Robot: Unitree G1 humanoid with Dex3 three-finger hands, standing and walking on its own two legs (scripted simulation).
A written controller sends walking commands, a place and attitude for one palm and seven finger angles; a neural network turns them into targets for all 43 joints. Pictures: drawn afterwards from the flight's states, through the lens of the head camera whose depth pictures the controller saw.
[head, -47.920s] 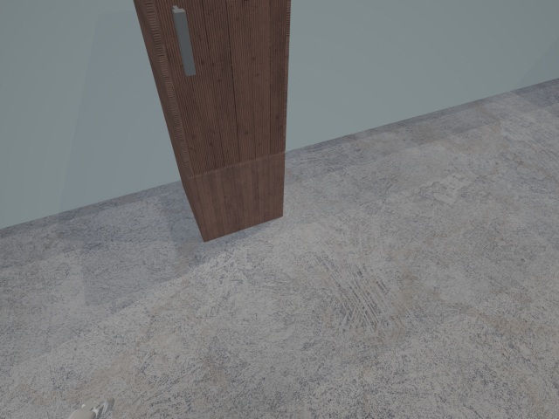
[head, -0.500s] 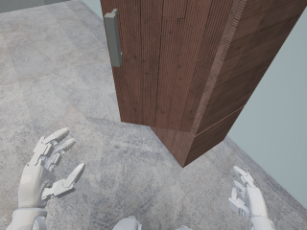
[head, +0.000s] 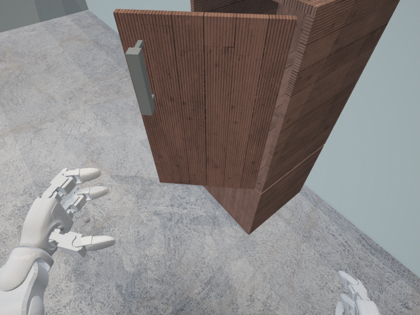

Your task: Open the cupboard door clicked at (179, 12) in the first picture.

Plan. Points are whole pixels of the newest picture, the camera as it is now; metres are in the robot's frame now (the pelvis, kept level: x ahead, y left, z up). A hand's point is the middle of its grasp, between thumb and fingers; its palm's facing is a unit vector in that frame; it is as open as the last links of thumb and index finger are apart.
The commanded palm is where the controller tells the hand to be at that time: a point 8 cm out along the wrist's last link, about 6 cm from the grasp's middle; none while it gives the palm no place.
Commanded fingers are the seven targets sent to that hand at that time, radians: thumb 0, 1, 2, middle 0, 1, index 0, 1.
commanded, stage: raise the hand with hooked fingers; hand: left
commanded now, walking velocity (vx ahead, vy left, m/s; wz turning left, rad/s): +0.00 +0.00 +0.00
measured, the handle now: (144, 78) +0.56 +0.19 +0.14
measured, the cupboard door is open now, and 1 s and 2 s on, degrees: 46 46 46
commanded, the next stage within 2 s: move the hooked fingers beside the handle in 1.02 s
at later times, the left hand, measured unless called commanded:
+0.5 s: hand (17, 169) +0.28 +0.31 +0.17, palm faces +0.09 -0.99 -0.07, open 13.9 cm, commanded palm +0.25 +0.35 +0.17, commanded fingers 0.00 -0.50 0.30 -0.30 -1.20 -0.30 -1.20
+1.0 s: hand (37, 169) +0.29 +0.29 +0.16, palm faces +0.06 -1.00 -0.07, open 14.0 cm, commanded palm +0.26 +0.33 +0.17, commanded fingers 0.00 -0.50 0.30 -0.30 -1.20 -0.30 -1.20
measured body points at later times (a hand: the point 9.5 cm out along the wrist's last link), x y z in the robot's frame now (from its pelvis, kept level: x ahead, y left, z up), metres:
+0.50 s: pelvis +0.00 +0.03 +0.02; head +0.00 +0.03 +0.47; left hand +0.27 +0.36 +0.18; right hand +0.19 -0.19 -0.05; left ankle +0.01 +0.08 -0.71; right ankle +0.01 -0.09 -0.71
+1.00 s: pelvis +0.00 +0.01 +0.02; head +0.00 +0.00 +0.47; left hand +0.28 +0.34 +0.17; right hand +0.18 -0.23 -0.05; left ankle +0.01 +0.08 -0.71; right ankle +0.01 -0.09 -0.71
